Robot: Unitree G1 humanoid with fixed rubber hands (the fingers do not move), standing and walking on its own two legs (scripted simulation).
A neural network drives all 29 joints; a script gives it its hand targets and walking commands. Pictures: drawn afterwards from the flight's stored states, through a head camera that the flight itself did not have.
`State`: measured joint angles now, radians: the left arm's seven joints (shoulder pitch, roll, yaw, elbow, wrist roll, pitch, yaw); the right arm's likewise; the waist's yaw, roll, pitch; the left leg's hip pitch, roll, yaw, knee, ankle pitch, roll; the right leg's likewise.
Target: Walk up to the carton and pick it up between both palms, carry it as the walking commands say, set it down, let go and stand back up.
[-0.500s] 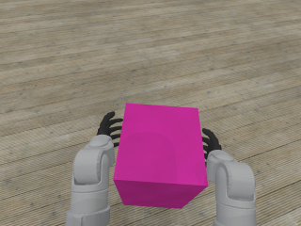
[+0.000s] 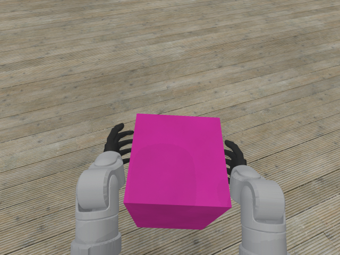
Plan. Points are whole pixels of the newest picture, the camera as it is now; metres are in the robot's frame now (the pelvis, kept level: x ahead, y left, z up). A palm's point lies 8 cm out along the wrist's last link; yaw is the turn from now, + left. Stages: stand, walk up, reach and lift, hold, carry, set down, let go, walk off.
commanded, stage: carry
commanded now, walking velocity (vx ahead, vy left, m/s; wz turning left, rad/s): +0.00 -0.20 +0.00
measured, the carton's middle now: (173, 179) +0.30 +0.01 +0.01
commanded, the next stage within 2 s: none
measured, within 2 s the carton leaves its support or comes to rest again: neither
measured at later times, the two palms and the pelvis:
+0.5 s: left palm (176, 194) +0.24 +0.01 +0.07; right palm (310, 217) +0.22 -0.25 +0.05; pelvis -0.07 -0.13 -0.01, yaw +4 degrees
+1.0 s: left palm (248, 233) +0.18 -0.12 +0.08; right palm out of the picture +0.16 -0.38 +0.07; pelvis -0.12 -0.26 +0.00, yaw +2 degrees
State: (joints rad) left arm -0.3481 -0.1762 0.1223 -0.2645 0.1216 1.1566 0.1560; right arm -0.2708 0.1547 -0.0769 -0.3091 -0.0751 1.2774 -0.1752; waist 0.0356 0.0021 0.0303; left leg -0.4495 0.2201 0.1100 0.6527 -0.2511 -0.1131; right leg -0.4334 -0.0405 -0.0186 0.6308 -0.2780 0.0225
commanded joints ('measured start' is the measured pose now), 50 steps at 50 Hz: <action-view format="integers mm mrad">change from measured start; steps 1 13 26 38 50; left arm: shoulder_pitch -275 -405 -272 -283 -421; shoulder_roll -1017 -1077 -1065 -1075 -1107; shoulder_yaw -698 -735 -656 -694 -711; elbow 57 -26 75 104 30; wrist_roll -451 -462 -395 -462 -457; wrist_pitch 50 39 45 51 47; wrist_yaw -286 -275 -264 -294 -285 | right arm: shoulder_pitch -661 -765 -788 -799 -824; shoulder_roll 886 950 926 900 969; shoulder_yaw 689 676 709 692 691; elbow -257 -294 -264 -301 -241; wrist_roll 380 435 465 422 448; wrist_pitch -87 -113 -86 -85 -96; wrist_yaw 252 271 284 258 284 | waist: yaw -31 -35 -31 -15 4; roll -282 285 -97 -298 121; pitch -589 -528 -592 -612 -495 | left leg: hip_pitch -96 288 325 42 -19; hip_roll -78 184 -101 -143 25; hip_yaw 20 -246 -21 36 -90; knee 190 -179 -213 160 -101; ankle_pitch -232 406 -112 -373 -147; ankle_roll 19 215 169 66 111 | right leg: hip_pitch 527 52 214 413 400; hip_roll -284 -23 -180 -214 -90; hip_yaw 244 -6 49 169 112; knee -145 93 -214 -127 -174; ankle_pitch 872 -90 368 814 119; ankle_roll -120 -59 -96 -198 -43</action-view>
